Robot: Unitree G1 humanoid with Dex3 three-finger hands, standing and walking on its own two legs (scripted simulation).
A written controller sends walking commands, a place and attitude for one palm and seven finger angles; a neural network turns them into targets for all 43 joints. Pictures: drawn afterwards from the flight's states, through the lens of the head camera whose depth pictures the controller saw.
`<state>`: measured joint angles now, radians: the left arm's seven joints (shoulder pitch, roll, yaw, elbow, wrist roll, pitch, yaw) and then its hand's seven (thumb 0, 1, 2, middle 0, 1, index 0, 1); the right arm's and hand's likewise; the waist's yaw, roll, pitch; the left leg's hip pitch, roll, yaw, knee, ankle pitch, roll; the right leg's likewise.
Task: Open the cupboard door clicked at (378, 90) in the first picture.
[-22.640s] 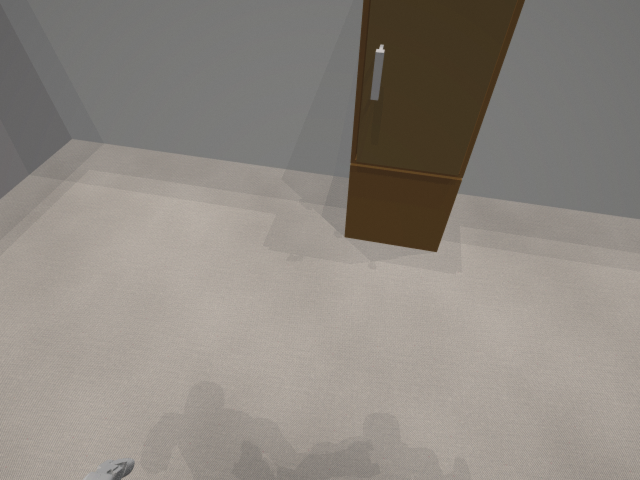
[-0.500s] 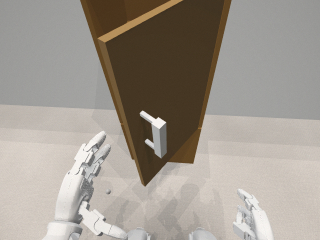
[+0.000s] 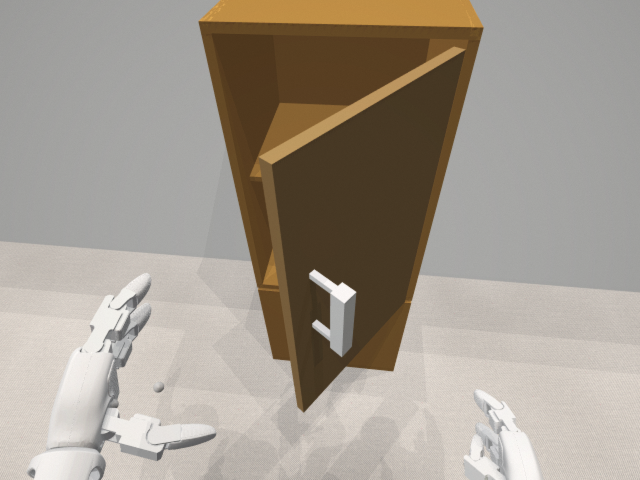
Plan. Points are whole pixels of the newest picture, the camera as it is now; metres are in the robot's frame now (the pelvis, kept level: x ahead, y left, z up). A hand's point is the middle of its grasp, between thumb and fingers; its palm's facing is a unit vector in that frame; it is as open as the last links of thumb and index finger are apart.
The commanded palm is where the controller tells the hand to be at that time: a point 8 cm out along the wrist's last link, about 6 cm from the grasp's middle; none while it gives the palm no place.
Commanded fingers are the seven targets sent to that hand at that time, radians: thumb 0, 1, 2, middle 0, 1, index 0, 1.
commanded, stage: draw the hand back to the body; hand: left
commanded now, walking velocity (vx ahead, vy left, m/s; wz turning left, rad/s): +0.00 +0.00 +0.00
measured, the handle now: (330, 313) +0.34 +0.02 +0.02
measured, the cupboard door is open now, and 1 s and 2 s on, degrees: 54 54 54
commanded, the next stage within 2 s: step back with the hand held close in 0.88 s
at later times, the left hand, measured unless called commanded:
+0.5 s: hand (53, 316) +0.21 +0.26 +0.19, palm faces +0.44 -0.79 -0.43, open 9.1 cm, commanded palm +0.16 +0.30 +0.20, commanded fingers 0.00 0.90 0.90 -0.20 -0.30 -0.20 -0.30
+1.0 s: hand (57, 317) +0.20 +0.25 +0.20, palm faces +0.45 -0.79 -0.42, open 7.4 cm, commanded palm +0.16 +0.28 +0.21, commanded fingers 0.00 0.90 0.90 -0.20 -0.30 -0.20 -0.30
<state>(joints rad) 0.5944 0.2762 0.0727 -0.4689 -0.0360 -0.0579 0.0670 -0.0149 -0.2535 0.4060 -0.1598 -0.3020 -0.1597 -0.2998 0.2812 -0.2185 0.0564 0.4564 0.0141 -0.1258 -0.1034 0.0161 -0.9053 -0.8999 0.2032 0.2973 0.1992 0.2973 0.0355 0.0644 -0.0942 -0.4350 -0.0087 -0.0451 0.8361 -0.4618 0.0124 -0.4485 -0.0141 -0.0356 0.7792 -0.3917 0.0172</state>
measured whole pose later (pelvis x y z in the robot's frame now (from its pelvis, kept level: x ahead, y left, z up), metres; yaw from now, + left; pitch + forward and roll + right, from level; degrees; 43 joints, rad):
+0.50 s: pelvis +0.01 +0.00 +0.03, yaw -1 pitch -3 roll -1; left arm 0.46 0.35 0.33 -0.41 -0.03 -0.09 0.12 0.00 0.60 0.77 -0.20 -0.30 -0.20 -0.30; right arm 0.20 -0.22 0.04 0.63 -0.01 -0.15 -0.10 0.02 -0.90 -0.90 0.20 0.30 0.20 0.30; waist 0.07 0.06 0.01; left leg -0.10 -0.01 -0.02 0.48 -0.31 0.01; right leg -0.13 -0.01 -0.02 0.44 -0.25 0.02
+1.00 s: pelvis +0.01 -0.01 +0.04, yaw -1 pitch -5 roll -1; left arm 0.45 0.33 0.35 -0.38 -0.04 -0.10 0.11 0.01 0.89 0.90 -0.21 -0.30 -0.21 -0.30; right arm 0.18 -0.22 0.02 0.66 -0.02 -0.13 -0.09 0.02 -0.90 -0.90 0.20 0.30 0.20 0.30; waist 0.07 0.07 0.04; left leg -0.04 0.01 -0.02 0.39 -0.27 0.00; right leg -0.07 0.01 -0.02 0.36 -0.20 0.00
